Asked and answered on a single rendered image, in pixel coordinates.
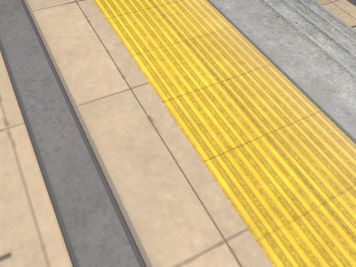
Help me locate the stairs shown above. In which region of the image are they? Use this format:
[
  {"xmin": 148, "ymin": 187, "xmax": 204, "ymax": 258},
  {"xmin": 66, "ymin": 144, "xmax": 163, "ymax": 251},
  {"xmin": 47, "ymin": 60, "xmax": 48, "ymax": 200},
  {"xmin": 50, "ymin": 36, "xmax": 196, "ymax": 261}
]
[{"xmin": 268, "ymin": 0, "xmax": 356, "ymax": 72}]

